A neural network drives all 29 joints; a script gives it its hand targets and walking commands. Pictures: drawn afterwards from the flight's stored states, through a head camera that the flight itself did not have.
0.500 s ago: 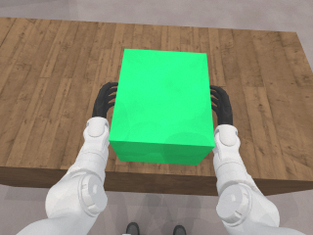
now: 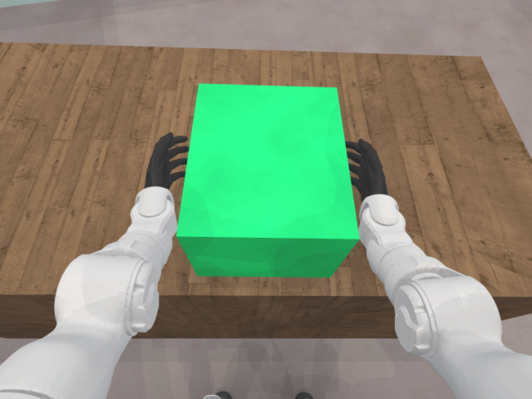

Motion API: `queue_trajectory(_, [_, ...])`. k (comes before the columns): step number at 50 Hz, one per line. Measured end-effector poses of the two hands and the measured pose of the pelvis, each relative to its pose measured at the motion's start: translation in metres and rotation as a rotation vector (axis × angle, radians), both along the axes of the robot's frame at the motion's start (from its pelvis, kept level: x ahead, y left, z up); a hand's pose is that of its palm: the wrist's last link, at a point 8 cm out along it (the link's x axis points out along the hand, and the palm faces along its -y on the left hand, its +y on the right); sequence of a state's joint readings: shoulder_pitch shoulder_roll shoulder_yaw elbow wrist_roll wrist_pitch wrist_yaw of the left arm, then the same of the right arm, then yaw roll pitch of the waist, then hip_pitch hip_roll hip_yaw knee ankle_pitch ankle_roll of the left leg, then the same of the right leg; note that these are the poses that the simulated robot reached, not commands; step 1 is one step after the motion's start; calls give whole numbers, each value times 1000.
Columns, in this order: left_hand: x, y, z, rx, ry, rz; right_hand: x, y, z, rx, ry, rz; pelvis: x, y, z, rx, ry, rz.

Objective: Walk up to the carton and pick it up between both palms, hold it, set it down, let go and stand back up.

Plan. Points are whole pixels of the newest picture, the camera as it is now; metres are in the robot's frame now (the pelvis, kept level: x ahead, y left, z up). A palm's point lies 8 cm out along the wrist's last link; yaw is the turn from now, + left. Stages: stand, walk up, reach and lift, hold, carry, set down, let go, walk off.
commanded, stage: set down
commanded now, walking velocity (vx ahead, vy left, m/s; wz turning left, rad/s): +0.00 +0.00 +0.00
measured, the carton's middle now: (266, 183) +0.46 +0.02 -0.02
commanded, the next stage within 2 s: none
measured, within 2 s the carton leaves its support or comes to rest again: neither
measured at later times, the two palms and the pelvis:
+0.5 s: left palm (139, 179) +0.43 +0.22 +0.02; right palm (405, 178) +0.45 -0.19 +0.03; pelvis -0.03 -0.01 -0.03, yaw +1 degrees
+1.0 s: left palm (99, 132) +0.43 +0.24 +0.13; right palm (443, 129) +0.45 -0.20 +0.14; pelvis -0.03 -0.01 +0.01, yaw +1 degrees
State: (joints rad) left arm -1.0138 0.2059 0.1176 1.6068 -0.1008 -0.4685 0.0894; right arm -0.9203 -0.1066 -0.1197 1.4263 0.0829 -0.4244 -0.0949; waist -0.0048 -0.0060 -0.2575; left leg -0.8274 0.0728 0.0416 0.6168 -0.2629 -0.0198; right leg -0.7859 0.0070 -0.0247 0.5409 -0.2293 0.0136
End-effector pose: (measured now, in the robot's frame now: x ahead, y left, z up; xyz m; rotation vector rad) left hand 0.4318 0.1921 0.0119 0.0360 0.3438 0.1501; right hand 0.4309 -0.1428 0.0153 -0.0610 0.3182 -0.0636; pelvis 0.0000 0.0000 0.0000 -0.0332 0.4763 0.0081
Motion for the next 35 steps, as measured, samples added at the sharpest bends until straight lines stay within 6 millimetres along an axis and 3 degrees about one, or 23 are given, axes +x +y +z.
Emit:
queue_trajectory(9, [-1, 32, 12, 81, -18, 17, 13, -36, 10, -17, -39, -49, -11, 2, -14, -3, 17, 6])
queue_trajectory(16, [-8, 45, 8, 100, -33, 26, 17, -56, 11, -25, -57, -37, -23, -2, -21, 4, 51, 3])
queue_trajectory(22, [-5, 37, 7, 73, -52, 4, 16, -55, 8, 9, -51, -18, -31, -7, -25, 7, 74, 6])
queue_trajectory(26, [2, 26, 15, 50, -75, -23, 17, -52, 17, 19, -75, -12, -34, -9, -25, 6, 81, 5])
queue_trajectory(35, [12, 17, 65, 36, -104, -24, 22, -52, 63, 30, -101, -28, -33, -9, -15, 9, 33, -6])
